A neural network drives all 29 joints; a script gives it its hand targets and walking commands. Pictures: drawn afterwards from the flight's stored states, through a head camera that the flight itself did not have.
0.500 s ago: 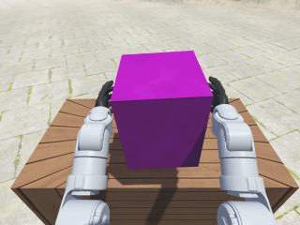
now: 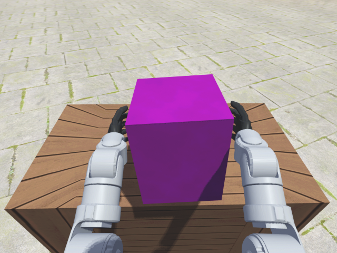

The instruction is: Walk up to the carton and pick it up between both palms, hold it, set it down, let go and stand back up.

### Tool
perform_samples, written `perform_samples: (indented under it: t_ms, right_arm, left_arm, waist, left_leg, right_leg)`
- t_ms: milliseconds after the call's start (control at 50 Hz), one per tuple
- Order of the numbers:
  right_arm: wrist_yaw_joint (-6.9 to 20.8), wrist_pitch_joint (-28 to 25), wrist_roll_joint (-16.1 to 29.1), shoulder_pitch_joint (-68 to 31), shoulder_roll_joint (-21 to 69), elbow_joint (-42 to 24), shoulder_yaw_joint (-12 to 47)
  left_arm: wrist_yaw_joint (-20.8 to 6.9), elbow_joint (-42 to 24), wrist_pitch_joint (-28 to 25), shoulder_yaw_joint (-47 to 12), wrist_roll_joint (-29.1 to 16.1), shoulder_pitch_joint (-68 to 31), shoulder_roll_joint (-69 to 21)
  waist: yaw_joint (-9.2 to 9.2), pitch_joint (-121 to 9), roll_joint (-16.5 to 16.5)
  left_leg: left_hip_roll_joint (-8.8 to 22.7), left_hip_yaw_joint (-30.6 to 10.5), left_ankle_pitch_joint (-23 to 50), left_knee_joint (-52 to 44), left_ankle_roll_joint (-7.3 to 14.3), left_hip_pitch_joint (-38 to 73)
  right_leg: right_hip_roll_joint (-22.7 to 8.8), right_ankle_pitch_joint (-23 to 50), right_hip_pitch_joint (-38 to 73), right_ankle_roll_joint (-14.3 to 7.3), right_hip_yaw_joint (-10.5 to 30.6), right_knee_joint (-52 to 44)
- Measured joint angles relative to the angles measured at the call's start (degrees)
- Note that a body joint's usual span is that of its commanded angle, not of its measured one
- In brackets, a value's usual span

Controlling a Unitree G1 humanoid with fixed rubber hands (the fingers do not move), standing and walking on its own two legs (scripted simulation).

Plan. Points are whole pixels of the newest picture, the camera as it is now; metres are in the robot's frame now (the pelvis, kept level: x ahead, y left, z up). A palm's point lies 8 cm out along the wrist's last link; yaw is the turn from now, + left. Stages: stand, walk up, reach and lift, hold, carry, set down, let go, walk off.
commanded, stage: hold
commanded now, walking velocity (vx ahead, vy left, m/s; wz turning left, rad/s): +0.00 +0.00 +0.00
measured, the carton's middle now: (178, 138) +0.39 +0.00 +0.10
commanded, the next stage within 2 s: none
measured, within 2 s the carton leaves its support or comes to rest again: neither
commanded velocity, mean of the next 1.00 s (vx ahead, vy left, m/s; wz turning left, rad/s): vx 0.00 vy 0.00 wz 0.00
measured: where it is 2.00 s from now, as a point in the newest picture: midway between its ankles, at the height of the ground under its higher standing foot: outside the picture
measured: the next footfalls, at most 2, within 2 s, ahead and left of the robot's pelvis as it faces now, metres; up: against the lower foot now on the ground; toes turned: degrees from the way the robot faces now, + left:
none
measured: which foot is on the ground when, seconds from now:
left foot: down 0.00-1.00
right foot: down 0.00-1.00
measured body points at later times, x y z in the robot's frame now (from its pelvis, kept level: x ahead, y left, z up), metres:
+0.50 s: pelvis +0.00 -0.01 +0.00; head -0.02 +0.00 +0.45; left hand +0.36 +0.15 +0.19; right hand +0.36 -0.14 +0.20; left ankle +0.03 +0.12 -0.75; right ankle +0.03 -0.12 -0.75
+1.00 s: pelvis +0.00 +0.00 +0.00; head -0.05 +0.00 +0.45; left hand +0.38 +0.15 +0.19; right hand +0.37 -0.15 +0.20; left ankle +0.02 +0.12 -0.76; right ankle +0.03 -0.12 -0.76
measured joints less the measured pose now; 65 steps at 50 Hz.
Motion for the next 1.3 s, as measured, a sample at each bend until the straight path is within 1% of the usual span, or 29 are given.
perform_samples:
  t_ms: [100, 140, 160, 200, 280, 300, 340, 380, 460, 500, 520, 540, 580, 660, 700, 720, 760, 840, 880, 920, 980, 1020, 1060, 1080, 1120, 1220, 1260, 1300]
  right_arm:
    - [-2.3, -1.9, 5.1, 1.5, -0.3, -10.9, 0.8]
    - [-2.5, -1.3, 5.7, 0.6, -1.3, -13.9, 1.2]
    - [-2.5, -0.8, 5.6, 0.0, -1.8, -14.3, 1.4]
    - [-1.5, 0.2, 4.1, -1.2, -2.0, -12.2, 1.2]
    - [1.0, 1.4, -0.2, -0.7, -1.4, -3.0, 0.6]
    - [1.2, 1.6, -0.8, 0.0, -1.2, -1.4, 0.6]
    - [1.0, 1.4, -0.8, 2.0, -0.5, -0.6, 0.8]
    - [0.3, 0.6, 0.5, 4.2, 0.2, -2.9, 1.0]
    - [-2.0, -0.6, 4.9, 5.9, 0.3, -13.4, 2.2]
    - [-2.3, -0.2, 5.4, 4.8, -0.4, -17.0, 2.6]
    - [-2.3, 0.2, 5.2, 3.9, -0.8, -17.7, 2.7]
    - [-2.2, 0.7, 4.7, 3.0, -1.1, -17.5, 2.7]
    - [-1.3, 1.7, 2.9, 1.1, -1.3, -14.1, 2.3]
    - [0.8, 2.3, -1.3, -1.0, -0.4, -1.5, 0.6]
    - [1.1, 1.9, -2.4, -0.1, 0.3, 1.7, 0.1]
    - [0.8, 1.4, -2.4, 0.6, 0.7, 1.9, 0.0]
    - [-0.2, 0.1, -1.0, 1.9, 1.3, -0.1, -0.1]
    - [-2.3, -2.5, 2.9, 1.8, 0.8, -8.7, 0.4]
    - [-2.5, -2.6, 3.3, 0.0, -0.2, -10.8, 0.3]
    - [-2.2, -2.1, 2.7, -2.4, -0.9, -9.0, -0.2]
    - [-0.3, -1.4, 0.1, -4.5, -1.2, -2.0, -1.1]
    - [0.6, -1.2, -1.5, -4.2, -0.9, 2.2, -1.5]
    - [1.0, -1.2, -2.0, -2.6, -0.4, 3.9, -1.4]
    - [0.8, -1.3, -1.7, -1.4, -0.1, 3.7, -1.1]
    - [0.1, -1.7, 0.0, 1.0, 0.4, 0.9, -0.5]
    - [-2.1, -2.1, 5.3, 3.6, -0.2, -12.6, 1.4]
    - [-2.3, -1.2, 5.6, 3.2, -0.9, -16.0, 2.0]
    - [-1.8, 0.0, 4.8, 2.5, -1.3, -16.2, 2.2]
  left_arm:
    - [2.1, -10.4, -0.8, -3.5, -3.8, 0.4, 2.1]
    - [2.4, -12.6, -0.7, -4.0, -4.1, -1.0, 2.4]
    - [2.4, -12.9, -0.4, -3.8, -4.0, -1.7, 2.4]
    - [1.9, -11.0, 0.4, -2.8, -2.9, -2.8, 1.7]
    - [0.3, -2.4, 2.0, -0.4, 0.7, -2.4, -0.3]
    - [0.1, -0.9, 2.0, -0.1, 1.0, -1.5, -0.7]
    - [0.1, -0.2, 1.7, -0.3, 0.8, 0.8, -0.9]
    - [0.6, -2.9, 1.2, -1.2, -0.2, 3.2, -0.9]
    - [2.2, -13.2, -0.1, -4.0, -3.7, 5.0, 0.8]
    - [2.3, -16.0, -0.4, -4.5, -4.0, 3.8, 1.4]
    - [2.2, -16.4, -0.3, -4.4, -3.8, 3.0, 1.5]
    - [1.9, -16.0, 0.0, -4.1, -3.3, 2.1, 1.4]
    - [1.1, -12.8, 1.4, -2.9, -1.8, 0.2, 1.0]
    - [-1.0, -1.5, 2.8, 0.1, 1.6, -1.7, 0.1]
    - [-1.7, 2.0, 2.3, 0.9, 2.3, -0.9, -0.2]
    - [-1.7, 2.2, 1.8, 0.8, 2.1, -0.2, -0.2]
    - [-0.8, 0.3, 0.6, -0.2, 0.9, 0.9, 0.1]
    - [1.0, -6.6, -2.1, -2.5, -2.8, -0.4, 1.9]
    - [1.1, -7.3, -3.0, -2.5, -2.9, -2.8, 2.1]
    - [0.7, -5.2, -3.0, -1.6, -1.9, -5.1, 1.8]
    - [-0.2, 0.9, -1.9, 0.3, 0.7, -6.6, 1.0]
    - [-0.6, 4.2, -1.3, 1.3, 2.0, -5.9, 0.2]
    - [-0.7, 5.1, -1.1, 1.4, 2.4, -3.7, -0.4]
    - [-0.5, 4.4, -1.0, 1.0, 2.1, -2.3, -0.4]
    - [0.3, 1.1, -1.0, -0.2, 0.7, 0.3, -0.4]
    - [2.5, -11.9, -1.0, -4.1, -3.5, 2.2, 1.3]
    - [2.8, -14.9, -0.5, -4.4, -3.8, 1.8, 1.4]
    - [2.7, -15.4, 0.6, -4.1, -3.4, 1.5, 1.2]
  waist:
    - [0.12, 0.3, -0.5]
    - [0.44, -0.2, 0.0]
    - [0.59, -0.4, 0.3]
    - [0.62, -1.1, 0.9]
    - [0.68, -1.9, 1.6]
    - [0.67, -1.8, 1.6]
    - [0.47, -1.3, 1.2]
    - [0.43, -0.4, 0.6]
    - [0.69, 0.3, -0.2]
    - [0.86, -0.3, -0.1]
    - [0.93, -0.7, 0.1]
    - [1.05, -1.2, 0.3]
    - [1.15, -1.6, 0.7]
    - [0.85, -1.7, 1.1]
    - [0.63, -1.4, 0.9]
    - [0.51, -1.1, 0.8]
    - [0.25, -0.4, 0.5]
    - [0.03, -0.7, 0.0]
    - [0.18, -1.3, 0.2]
    - [0.18, -1.9, 0.4]
    - [0.02, -2.5, 0.8]
    - [-0.09, -2.4, 0.8]
    - [-0.19, -2.1, 0.7]
    - [-0.2, -1.9, 0.6]
    - [-0.1, -1.1, 0.2]
    - [0.7, 0.0, -0.2]
    - [1.13, -0.2, 0.0]
    - [1.24, -0.7, 0.2]
  left_leg:
    - [-0.1, 0.1, 0.8, -0.1, -0.1, -3.2]
    - [-0.1, 0.0, 0.8, -0.1, -0.1, -3.4]
    - [-0.1, 0.0, 0.7, -0.3, -0.1, -3.0]
    - [-0.2, -0.1, 0.5, -0.6, 0.0, -1.6]
    - [-0.1, -0.4, 0.3, -2.2, 0.0, 2.3]
    - [-0.1, -0.5, 0.3, -2.5, 0.0, 2.8]
    - [0.0, -0.7, 0.4, -2.7, -0.1, 3.1]
    - [0.2, -0.7, 0.7, -2.8, -0.3, 2.5]
    - [0.5, -0.6, 1.1, -2.4, -0.6, 0.2]
    - [0.5, -0.6, 1.1, -2.0, -0.7, -0.5]
    - [0.5, -0.6, 1.1, -1.9, -0.7, -0.5]
    - [0.5, -0.6, 1.0, -1.9, -0.7, -0.1]
    - [0.5, -0.7, 0.7, -1.7, -0.6, 1.1]
    - [0.5, -0.9, 0.3, -1.5, -0.6, 3.1]
    - [0.5, -0.9, 0.3, -1.2, -0.6, 2.9]
    - [0.5, -0.9, 0.4, -1.2, -0.6, 2.5]
    - [0.5, -0.9, 0.8, -1.1, -0.6, 1.1]
    - [0.3, -0.7, 1.7, -0.7, -0.5, -2.9]
    - [0.1, -0.6, 1.8, -0.4, -0.4, -3.8]
    - [0.0, -0.5, 1.6, -0.3, -0.2, -3.5]
    - [-0.1, -0.3, 1.1, -0.6, -0.1, -1.6]
    - [-0.1, -0.2, 0.8, -0.9, 0.0, -0.1]
    - [-0.1, -0.2, 0.8, -1.4, 0.1, 0.7]
    - [-0.1, -0.1, 0.9, -1.7, 0.1, 0.8]
    - [-0.1, 0.0, 1.1, -1.9, 0.1, 0.5]
    - [-0.2, -0.1, 1.5, -1.7, 0.0, -1.7]
    - [-0.3, -0.1, 1.5, -1.8, 0.0, -1.5]
    - [-0.3, -0.3, 1.4, -1.9, 0.0, -0.4]
  right_leg:
    - [0.0, 0.3, -3.6, 0.0, 0.2, 0.8]
    - [-0.1, 0.4, -3.7, 0.1, 0.2, 0.6]
    - [-0.1, 0.4, -3.3, 0.1, 0.2, 0.3]
    - [-0.2, 0.3, -1.6, 0.1, 0.0, -0.5]
    - [-0.2, 0.5, 2.7, 0.0, -0.3, -2.9]
    - [-0.1, 0.5, 3.3, 0.0, -0.4, -3.1]
    - [0.0, 0.5, 3.5, -0.1, -0.6, -3.2]
    - [0.2, 0.4, 2.7, -0.3, -0.7, -2.7]
    - [0.4, 0.4, -0.2, -0.5, -0.5, -1.2]
    - [0.5, 0.5, -0.8, -0.5, -0.4, -1.0]
    - [0.5, 0.5, -0.7, -0.5, -0.4, -1.1]
    - [0.5, 0.5, -0.3, -0.5, -0.4, -1.2]
    - [0.5, 0.4, 1.1, -0.5, -0.6, -1.4]
    - [0.5, 0.4, 3.6, -0.6, -0.8, -2.1]
    - [0.5, 0.6, 3.6, -0.6, -0.9, -2.2]
    - [0.5, 0.7, 3.2, -0.6, -0.8, -2.1]
    - [0.5, 0.8, 1.5, -0.6, -0.8, -1.5]
    - [0.3, 0.9, -3.3, -0.4, -0.6, 0.5]
    - [0.2, 0.9, -4.3, -0.3, -0.5, 0.8]
    - [0.0, 0.8, -3.9, -0.1, -0.4, 0.8]
    - [-0.1, 0.6, -1.7, 0.0, -0.3, 0.0]
    - [-0.1, 0.6, -0.1, 0.0, -0.2, -0.8]
    - [-0.1, 0.8, 0.7, 0.0, -0.2, -1.4]
    - [-0.1, 0.8, 0.8, 0.0, -0.1, -1.6]
    - [-0.1, 0.8, 0.2, 0.1, 0.0, -1.5]
    - [-0.2, 0.9, -2.2, 0.1, 0.0, -0.6]
    - [-0.2, 1.0, -1.9, 0.2, 0.0, -0.9]
    - [-0.3, 0.8, -0.7, 0.2, -0.2, -1.2]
